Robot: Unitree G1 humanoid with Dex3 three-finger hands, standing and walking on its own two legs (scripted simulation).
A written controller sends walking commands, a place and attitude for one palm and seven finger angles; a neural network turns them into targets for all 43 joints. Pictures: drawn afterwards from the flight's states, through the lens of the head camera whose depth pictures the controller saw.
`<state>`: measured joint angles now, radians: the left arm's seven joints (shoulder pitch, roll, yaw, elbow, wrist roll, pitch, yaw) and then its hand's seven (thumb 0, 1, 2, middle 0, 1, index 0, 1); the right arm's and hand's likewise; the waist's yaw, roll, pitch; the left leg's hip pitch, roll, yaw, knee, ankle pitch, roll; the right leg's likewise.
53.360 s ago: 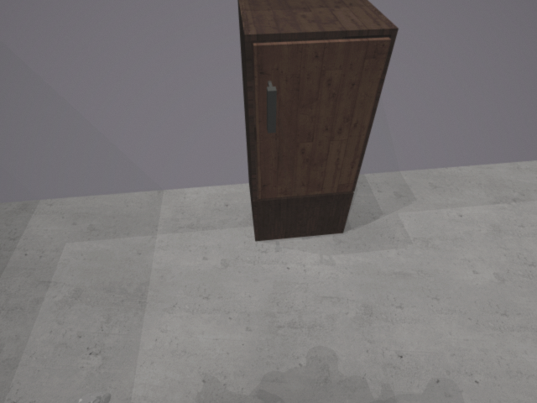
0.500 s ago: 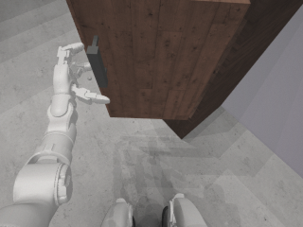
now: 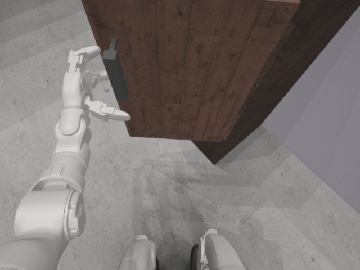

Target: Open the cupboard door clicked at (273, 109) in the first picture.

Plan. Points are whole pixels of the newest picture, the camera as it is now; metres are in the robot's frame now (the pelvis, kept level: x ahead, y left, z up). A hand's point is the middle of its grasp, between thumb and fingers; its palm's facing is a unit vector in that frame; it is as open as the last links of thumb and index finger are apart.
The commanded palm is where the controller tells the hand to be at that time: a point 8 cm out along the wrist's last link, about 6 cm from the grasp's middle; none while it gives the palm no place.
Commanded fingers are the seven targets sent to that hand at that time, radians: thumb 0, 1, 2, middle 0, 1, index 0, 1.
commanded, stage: move the hooked fingers beside the handle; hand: left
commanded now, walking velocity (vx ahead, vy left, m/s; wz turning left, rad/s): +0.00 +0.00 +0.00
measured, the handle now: (118, 70) +0.55 +0.13 +0.05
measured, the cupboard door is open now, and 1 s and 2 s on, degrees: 47 48 48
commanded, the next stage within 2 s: none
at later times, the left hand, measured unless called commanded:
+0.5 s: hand (112, 90) +0.49 +0.14 +0.05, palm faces -0.01 -1.00 -0.06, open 14.0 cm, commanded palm +0.46 +0.18 +0.05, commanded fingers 0.00 -0.50 0.30 -0.30 -1.20 -0.30 -1.20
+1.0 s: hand (98, 91) +0.48 +0.17 +0.05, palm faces -0.03 -1.00 -0.04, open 14.0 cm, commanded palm +0.46 +0.21 +0.05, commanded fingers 0.00 -0.50 0.30 -0.30 -1.20 -0.30 -1.20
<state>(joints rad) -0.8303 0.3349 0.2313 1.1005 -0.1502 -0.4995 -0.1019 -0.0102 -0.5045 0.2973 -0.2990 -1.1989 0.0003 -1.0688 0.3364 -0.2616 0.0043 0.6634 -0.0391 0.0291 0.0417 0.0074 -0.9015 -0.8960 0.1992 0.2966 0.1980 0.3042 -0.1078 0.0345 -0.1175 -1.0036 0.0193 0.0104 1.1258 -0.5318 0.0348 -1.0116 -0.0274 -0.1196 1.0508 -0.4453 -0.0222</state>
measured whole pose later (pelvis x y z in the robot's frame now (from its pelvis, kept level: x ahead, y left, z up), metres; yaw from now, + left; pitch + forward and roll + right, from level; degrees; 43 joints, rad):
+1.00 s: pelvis -0.02 +0.00 +0.00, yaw -2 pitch +23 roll -2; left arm -0.80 0.44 0.39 1.09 -0.11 -0.48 -0.25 -0.01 -0.50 0.30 -0.30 -1.20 -0.30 -1.20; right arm 0.36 -0.29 0.03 0.61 -0.02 0.03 0.01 0.01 -0.90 -0.90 0.20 0.30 0.20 0.30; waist -0.15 0.03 -0.11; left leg -1.03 0.04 0.05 1.14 -0.52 0.04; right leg -1.06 0.00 -0.08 1.07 -0.42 -0.02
